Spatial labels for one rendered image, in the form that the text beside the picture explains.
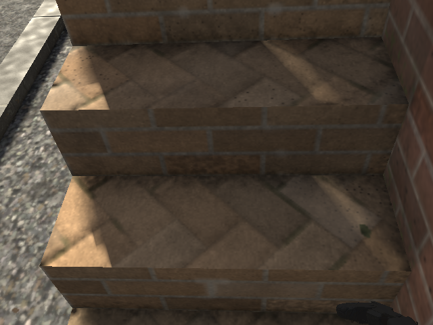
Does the right robot hand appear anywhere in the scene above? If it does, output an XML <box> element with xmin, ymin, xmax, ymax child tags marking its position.
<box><xmin>336</xmin><ymin>301</ymin><xmax>418</xmax><ymax>325</ymax></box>

